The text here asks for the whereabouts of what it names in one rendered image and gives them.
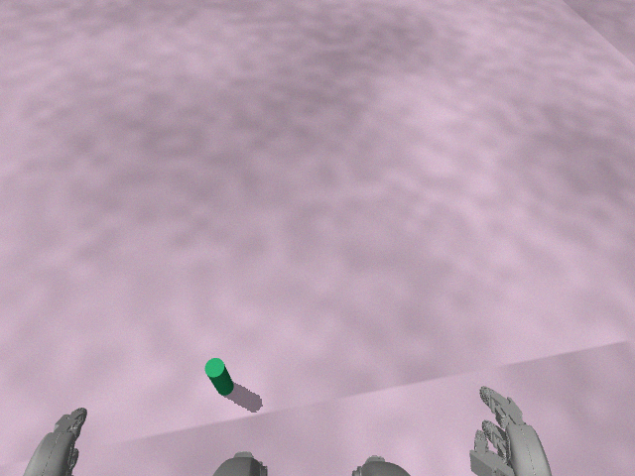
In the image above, can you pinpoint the can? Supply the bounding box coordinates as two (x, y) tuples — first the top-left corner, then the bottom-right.
(204, 358), (234, 396)

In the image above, can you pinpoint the right robot hand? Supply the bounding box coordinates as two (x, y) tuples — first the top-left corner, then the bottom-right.
(469, 387), (552, 476)

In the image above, can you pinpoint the left robot hand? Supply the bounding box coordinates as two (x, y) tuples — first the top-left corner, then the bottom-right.
(23, 408), (87, 476)

